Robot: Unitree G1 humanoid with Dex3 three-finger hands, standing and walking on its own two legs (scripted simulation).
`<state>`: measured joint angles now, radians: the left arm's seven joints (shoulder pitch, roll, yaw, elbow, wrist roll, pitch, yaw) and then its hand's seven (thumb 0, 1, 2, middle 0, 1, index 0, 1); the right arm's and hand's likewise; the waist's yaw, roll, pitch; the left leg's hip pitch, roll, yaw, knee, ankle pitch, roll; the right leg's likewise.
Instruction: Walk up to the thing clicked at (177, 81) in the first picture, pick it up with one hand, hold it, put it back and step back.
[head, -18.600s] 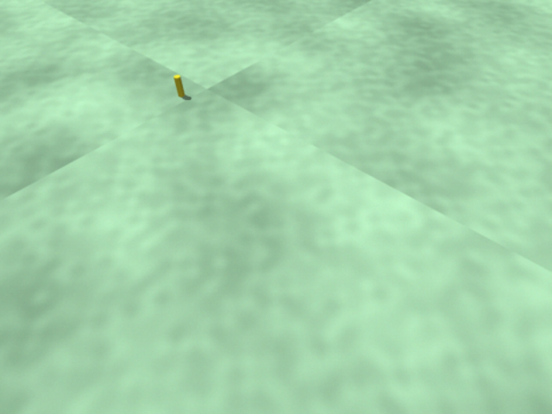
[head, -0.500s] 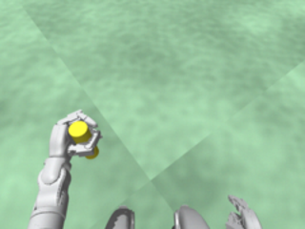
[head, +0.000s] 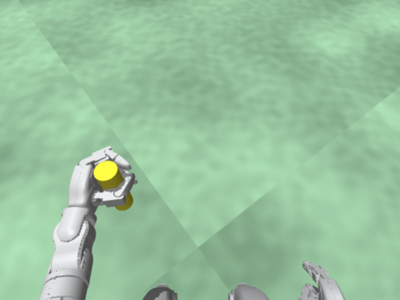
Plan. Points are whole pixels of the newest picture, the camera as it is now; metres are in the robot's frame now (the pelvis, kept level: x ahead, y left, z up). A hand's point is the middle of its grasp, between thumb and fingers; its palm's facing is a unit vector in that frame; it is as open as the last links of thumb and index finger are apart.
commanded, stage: lift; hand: left
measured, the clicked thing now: (115, 187) +0.33 +0.18 +0.02
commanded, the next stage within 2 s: hold in 0.02 s
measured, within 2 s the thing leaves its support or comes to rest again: neither
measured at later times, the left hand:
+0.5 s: hand (119, 177) +0.33 +0.16 +0.06, palm faces -0.03 -1.00 -0.01, open 5.4 cm
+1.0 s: hand (118, 180) +0.32 +0.16 +0.07, palm faces -0.04 -1.00 -0.01, open 5.4 cm
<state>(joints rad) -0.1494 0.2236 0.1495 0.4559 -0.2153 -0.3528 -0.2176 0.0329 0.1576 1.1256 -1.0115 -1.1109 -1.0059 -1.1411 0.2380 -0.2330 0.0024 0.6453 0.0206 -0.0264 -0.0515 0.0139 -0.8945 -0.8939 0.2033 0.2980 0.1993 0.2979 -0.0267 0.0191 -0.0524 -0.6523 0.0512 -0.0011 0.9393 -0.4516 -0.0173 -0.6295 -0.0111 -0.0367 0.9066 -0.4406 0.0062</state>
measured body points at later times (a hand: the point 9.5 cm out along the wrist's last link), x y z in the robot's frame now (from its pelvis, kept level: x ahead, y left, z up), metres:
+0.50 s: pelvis +0.01 +0.00 +0.01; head +0.05 +0.00 +0.46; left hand +0.33 +0.21 +0.06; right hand +0.14 -0.25 -0.10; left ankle +0.01 +0.13 -0.69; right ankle +0.01 -0.13 -0.69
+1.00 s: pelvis +0.00 +0.00 +0.02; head +0.04 +0.00 +0.47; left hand +0.32 +0.21 +0.07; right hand +0.13 -0.25 -0.09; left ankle +0.01 +0.13 -0.69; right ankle +0.01 -0.13 -0.69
